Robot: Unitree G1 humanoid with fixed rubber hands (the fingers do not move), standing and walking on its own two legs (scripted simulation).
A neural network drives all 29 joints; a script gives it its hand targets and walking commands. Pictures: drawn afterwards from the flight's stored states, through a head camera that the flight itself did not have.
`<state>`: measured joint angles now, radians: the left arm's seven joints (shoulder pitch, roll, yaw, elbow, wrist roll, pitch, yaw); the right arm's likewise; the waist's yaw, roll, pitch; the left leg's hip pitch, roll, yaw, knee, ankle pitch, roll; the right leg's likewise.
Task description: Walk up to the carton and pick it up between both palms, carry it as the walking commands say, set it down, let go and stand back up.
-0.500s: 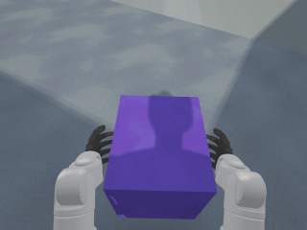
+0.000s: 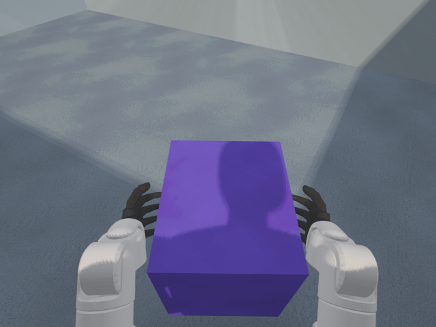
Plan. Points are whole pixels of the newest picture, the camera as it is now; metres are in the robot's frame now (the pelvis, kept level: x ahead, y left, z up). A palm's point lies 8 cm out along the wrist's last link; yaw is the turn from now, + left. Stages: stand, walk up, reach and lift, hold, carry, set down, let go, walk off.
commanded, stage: carry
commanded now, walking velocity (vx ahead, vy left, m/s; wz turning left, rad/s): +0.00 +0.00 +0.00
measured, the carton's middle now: (224, 228) +0.29 -0.01 +0.04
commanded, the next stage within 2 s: hold in 1.64 s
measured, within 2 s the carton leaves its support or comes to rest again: neither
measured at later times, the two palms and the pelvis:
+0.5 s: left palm (137, 217) +0.27 +0.14 +0.09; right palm (310, 219) +0.28 -0.15 +0.09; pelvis +0.02 +0.00 +0.00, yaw +0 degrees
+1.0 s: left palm (138, 217) +0.28 +0.14 +0.09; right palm (307, 220) +0.28 -0.15 +0.08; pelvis +0.02 +0.00 +0.00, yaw +0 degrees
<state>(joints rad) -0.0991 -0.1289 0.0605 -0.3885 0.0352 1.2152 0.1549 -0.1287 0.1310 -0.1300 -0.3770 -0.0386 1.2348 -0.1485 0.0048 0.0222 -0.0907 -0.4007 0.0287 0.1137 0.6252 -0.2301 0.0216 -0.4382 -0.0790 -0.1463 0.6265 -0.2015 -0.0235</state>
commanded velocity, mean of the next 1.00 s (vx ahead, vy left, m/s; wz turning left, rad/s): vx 0.00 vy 0.00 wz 0.00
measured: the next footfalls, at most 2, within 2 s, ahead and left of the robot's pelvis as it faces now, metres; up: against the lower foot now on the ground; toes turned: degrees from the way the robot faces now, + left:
none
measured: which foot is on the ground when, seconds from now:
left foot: down 0.00-1.00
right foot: down 0.00-1.00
